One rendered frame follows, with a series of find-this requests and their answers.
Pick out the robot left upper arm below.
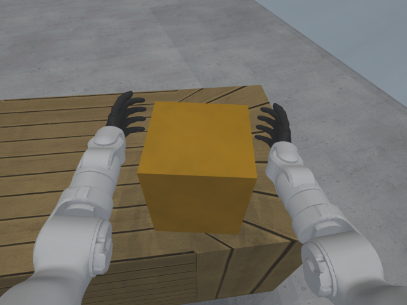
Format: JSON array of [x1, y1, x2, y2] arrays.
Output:
[[0, 215, 113, 305]]

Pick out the left robot forearm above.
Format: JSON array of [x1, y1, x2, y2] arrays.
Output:
[[33, 126, 126, 270]]

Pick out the carton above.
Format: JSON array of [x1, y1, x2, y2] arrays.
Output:
[[137, 101, 257, 234]]

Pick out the pedestal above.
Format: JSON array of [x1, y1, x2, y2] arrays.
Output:
[[0, 85, 303, 305]]

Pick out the right robot hand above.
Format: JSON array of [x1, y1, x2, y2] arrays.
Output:
[[254, 103, 291, 148]]

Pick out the robot right upper arm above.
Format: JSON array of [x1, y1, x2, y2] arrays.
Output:
[[301, 231, 407, 305]]

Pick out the right robot forearm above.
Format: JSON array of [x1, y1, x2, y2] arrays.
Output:
[[265, 141, 384, 278]]

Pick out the left robot hand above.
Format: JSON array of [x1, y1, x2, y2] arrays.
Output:
[[106, 91, 146, 137]]

